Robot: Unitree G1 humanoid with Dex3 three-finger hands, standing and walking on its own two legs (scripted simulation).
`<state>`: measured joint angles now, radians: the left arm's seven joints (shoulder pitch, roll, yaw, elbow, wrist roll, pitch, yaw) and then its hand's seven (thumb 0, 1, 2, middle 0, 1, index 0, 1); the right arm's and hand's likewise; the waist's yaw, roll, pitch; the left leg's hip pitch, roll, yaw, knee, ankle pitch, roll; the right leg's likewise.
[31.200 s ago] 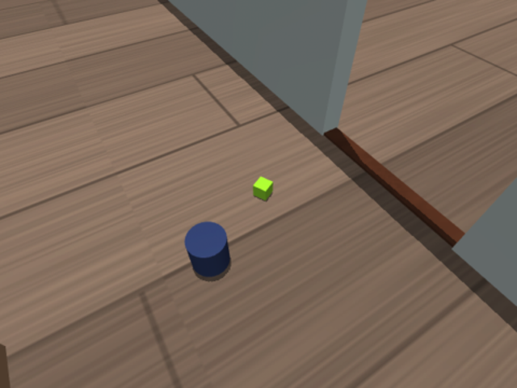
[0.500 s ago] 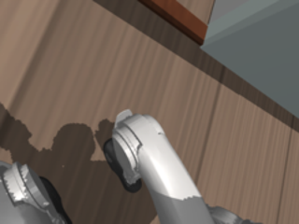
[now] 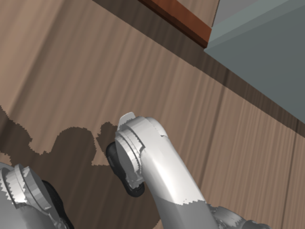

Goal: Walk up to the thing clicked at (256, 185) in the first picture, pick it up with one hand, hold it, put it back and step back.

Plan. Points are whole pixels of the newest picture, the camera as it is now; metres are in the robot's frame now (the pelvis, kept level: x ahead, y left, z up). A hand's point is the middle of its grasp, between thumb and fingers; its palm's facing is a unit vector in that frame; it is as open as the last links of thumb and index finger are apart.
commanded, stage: open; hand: left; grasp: from above
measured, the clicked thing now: out of the picture +0.46 +0.33 -0.29
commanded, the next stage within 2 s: withdraw in 0.62 s
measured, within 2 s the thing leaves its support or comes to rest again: neither
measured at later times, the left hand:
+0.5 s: hand out of the picture +0.44 +0.31 -0.25, palm faces +0.06 -0.49 -0.87, open 13.0 cm
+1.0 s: hand out of the picture +0.45 +0.34 -0.23, palm faces +0.04 -0.45 -0.89, open 13.5 cm
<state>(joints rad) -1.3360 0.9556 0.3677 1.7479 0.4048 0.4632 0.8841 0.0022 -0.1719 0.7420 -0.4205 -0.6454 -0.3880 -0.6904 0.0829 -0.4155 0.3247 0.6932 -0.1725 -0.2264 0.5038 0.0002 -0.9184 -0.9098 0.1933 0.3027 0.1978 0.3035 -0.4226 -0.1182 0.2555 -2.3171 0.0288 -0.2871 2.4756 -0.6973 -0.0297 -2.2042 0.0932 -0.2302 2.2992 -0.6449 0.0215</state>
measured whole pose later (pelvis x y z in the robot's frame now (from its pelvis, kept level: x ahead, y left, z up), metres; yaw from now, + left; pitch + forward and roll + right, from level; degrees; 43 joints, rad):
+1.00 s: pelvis +0.00 +0.00 +0.00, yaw +0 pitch +30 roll -14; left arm -1.32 0.95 0.36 1.67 0.50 0.46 0.81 0.00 -0.41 0.91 -0.19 -0.91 -0.19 -0.92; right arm 0.08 -0.40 0.31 0.71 -0.17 -0.23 0.49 0.00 -0.92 -0.91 0.19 0.30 0.20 0.30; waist -0.40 -0.11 0.23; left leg -2.32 0.03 -0.28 2.46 -0.69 -0.03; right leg -2.21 0.09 -0.22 2.29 -0.64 0.01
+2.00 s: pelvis +0.00 +0.00 +0.03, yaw +6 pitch +33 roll -9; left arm -0.78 0.67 0.02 0.96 1.09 -0.08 0.15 0.00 -0.09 0.83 -0.24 -0.64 -0.24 -0.65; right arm 0.21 -0.30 0.05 0.64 -0.09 0.02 0.11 0.00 -0.89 -0.90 0.20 0.30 0.21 0.30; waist -0.19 0.01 -0.01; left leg -2.26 0.02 -0.15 2.33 -0.66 0.00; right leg -2.17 0.06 -0.12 2.24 -0.66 0.02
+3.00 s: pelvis +0.07 +0.01 +0.37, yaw +16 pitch +14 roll -3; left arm 0.41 0.24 0.02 -0.02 -0.02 0.38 0.09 0.01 0.81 0.85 -0.19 -0.29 -0.20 -0.29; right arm 0.28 -0.22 0.03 0.53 0.04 -0.14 -0.16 0.01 -0.90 -0.90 0.20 0.30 0.21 0.30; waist -0.06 0.05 -0.18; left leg -0.88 0.02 -0.07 1.12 -0.49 -0.01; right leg -0.81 0.03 -0.05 1.06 -0.50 0.00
